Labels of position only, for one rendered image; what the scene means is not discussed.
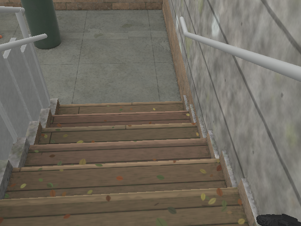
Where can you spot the right robot hand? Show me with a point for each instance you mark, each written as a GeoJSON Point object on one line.
{"type": "Point", "coordinates": [277, 220]}

